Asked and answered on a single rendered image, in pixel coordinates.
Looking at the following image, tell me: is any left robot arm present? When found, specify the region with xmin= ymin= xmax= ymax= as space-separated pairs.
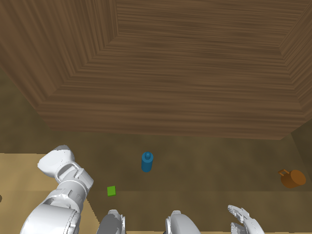
xmin=20 ymin=161 xmax=94 ymax=234

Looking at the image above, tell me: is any right robot hand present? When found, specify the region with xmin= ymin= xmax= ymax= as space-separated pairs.
xmin=228 ymin=205 xmax=265 ymax=234

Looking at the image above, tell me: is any left robot hand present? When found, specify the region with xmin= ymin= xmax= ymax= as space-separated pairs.
xmin=38 ymin=145 xmax=75 ymax=178

